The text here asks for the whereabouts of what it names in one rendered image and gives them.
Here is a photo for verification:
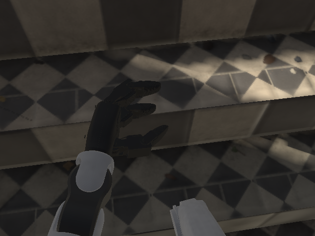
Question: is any robot left hand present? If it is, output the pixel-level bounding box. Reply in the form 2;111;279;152
84;79;168;158

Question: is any robot right thigh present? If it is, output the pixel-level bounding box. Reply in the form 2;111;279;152
170;198;226;236

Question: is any robot left forearm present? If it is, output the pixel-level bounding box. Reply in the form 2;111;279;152
47;150;114;236

